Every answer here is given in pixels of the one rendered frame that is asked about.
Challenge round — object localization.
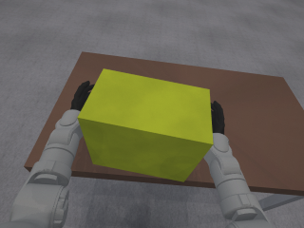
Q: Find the robot left hand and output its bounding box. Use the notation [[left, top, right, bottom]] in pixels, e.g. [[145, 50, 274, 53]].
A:
[[70, 81, 95, 111]]

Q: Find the carton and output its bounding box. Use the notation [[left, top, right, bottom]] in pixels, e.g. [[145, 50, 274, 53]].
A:
[[77, 68, 214, 182]]

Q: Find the robot right hand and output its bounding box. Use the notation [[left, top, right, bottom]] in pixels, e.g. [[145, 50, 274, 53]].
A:
[[210, 101, 225, 135]]

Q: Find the robot left upper arm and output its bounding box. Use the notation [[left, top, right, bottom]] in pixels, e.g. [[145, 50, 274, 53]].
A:
[[0, 183, 69, 228]]

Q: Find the left robot forearm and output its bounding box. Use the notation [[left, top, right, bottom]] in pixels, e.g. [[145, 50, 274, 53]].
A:
[[9, 109, 84, 221]]

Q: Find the table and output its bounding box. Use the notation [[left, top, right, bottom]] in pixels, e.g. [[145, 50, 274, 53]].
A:
[[24, 51, 304, 212]]

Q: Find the robot right upper arm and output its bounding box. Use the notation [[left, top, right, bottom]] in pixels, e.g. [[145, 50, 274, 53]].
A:
[[225, 218, 273, 228]]

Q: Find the right robot forearm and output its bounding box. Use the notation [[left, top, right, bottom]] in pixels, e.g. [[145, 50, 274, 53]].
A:
[[203, 133, 274, 228]]

